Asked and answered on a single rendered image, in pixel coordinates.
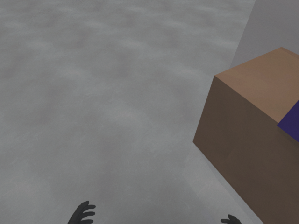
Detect pedestal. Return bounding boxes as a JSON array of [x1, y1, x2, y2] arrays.
[[193, 47, 299, 224]]

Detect carton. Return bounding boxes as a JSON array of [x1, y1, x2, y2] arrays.
[[277, 100, 299, 142]]

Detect left robot hand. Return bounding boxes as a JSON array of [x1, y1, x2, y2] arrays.
[[68, 201, 96, 224]]

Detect right robot hand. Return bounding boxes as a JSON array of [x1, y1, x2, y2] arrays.
[[221, 214, 242, 224]]

